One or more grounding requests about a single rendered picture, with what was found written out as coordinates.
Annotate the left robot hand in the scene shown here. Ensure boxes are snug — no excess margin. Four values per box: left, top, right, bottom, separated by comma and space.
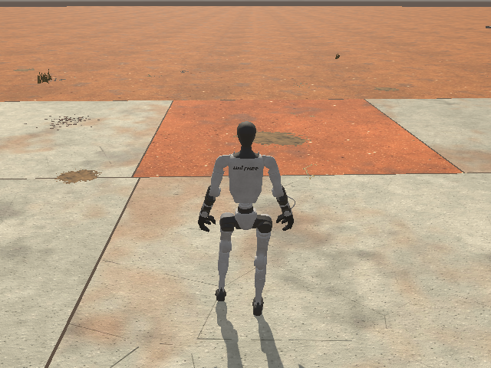
198, 214, 216, 232

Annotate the right robot forearm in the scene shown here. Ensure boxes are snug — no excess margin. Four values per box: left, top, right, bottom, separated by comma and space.
276, 186, 292, 217

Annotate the left robot forearm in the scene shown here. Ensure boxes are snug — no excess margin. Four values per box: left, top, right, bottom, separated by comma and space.
200, 185, 216, 218

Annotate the right robot hand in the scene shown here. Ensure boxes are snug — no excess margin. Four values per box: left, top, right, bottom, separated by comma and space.
276, 214, 294, 231

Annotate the humanoid robot torso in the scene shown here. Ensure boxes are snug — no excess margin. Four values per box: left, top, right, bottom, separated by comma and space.
228, 151, 264, 230

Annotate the robot left upper arm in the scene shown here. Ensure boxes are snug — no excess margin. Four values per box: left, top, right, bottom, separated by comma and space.
209, 154, 230, 197

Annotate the robot right upper arm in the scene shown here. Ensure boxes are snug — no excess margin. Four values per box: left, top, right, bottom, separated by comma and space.
262, 155, 284, 198

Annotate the right robot shin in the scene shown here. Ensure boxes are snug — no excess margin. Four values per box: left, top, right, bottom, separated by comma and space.
255, 256, 267, 305

